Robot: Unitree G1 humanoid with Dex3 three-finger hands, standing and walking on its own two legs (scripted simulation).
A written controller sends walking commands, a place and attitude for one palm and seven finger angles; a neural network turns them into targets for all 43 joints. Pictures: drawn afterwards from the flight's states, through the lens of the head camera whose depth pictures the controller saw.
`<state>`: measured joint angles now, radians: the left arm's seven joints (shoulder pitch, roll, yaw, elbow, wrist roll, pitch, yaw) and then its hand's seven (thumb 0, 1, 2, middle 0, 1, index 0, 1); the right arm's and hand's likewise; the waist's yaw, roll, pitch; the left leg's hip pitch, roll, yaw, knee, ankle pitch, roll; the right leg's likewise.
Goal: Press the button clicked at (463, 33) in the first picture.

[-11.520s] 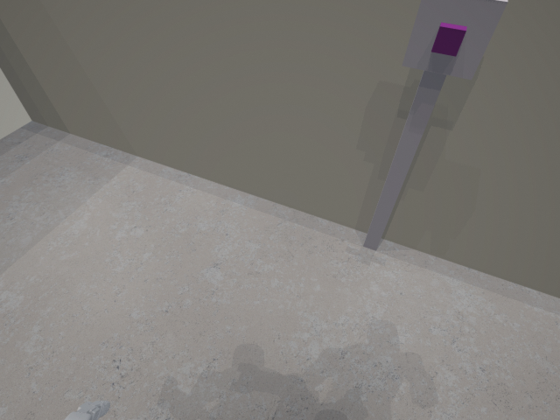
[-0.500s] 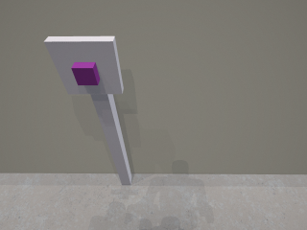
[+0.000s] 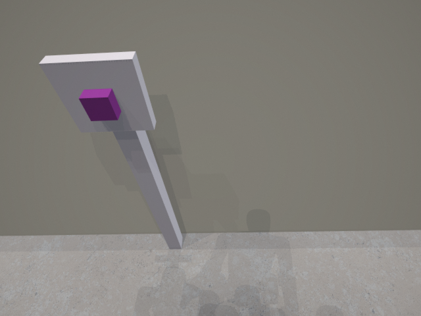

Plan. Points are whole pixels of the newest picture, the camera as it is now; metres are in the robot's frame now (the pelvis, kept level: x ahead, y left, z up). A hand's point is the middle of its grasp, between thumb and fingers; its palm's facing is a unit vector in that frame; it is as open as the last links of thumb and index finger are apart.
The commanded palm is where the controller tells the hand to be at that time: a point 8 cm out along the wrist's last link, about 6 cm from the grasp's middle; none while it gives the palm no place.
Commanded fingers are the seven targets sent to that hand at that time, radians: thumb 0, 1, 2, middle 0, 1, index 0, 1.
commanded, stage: come to a stop and stand still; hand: left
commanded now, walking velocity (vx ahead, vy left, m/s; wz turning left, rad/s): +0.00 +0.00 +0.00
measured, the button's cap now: (101, 104) +0.49 +0.25 +0.15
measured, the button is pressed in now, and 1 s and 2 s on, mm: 0 0 0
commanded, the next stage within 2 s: look again from close up in 0.52 s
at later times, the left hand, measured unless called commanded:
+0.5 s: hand out of the picture +0.02 +0.16 -0.17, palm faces +0.03 -0.97 -0.23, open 7.3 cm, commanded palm none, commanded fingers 0.00 0.90 0.90 -0.20 -0.30 -0.20 -0.30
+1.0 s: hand out of the picture +0.00 +0.17 -0.17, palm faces +0.03 -0.98 -0.20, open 7.3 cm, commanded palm none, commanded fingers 0.00 0.90 0.90 -0.20 -0.30 -0.20 -0.30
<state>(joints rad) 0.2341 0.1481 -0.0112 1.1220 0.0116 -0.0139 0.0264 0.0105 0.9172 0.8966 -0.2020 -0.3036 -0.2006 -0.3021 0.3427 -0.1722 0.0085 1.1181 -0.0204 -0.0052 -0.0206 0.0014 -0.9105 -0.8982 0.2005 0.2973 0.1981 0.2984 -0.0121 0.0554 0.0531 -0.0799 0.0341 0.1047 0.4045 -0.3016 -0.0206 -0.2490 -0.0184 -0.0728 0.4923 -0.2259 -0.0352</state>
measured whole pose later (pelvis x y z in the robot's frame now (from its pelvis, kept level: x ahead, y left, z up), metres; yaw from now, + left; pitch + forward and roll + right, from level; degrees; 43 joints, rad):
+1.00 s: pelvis +0.01 -0.01 +0.00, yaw +1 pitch -1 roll +0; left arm 0.26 0.15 0.00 1.15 0.02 -0.02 0.03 0.01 0.92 0.90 -0.20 -0.30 -0.20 -0.30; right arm 0.33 -0.11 0.00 1.15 -0.02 -0.02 -0.04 0.00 -0.91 -0.90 0.20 0.30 0.20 0.30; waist 0.00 0.02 0.05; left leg -0.07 0.06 0.09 0.40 -0.31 -0.03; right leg -0.22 0.00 -0.09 0.47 -0.23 -0.05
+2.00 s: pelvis -0.03 +0.02 -0.05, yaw +4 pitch +7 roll -2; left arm 0.44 0.23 0.09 -0.20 -0.22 -0.19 -0.22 0.02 0.90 0.90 -1.04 -1.22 -1.04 -1.22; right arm 0.29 -0.16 0.08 0.53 0.02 -0.21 -0.03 0.01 -0.90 -0.90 0.21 0.30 0.21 0.30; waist 0.00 0.03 -0.09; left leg -0.55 0.03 0.03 0.94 -0.51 0.02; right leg -0.63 -0.06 -0.13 0.87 -0.36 -0.01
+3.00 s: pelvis +0.00 +0.02 +0.00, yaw +3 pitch -3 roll -1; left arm 0.14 0.32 0.32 -0.20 -0.31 0.16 -0.32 0.02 0.90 0.90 -1.30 -1.50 -1.30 -1.50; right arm 0.23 -0.26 0.08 0.62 0.05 -0.27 -0.07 0.01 -0.90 -0.90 0.21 0.30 0.20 0.30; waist 0.06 0.05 -0.03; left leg -0.12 0.02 0.04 0.51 -0.35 0.01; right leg -0.21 -0.04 -0.12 0.50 -0.24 -0.01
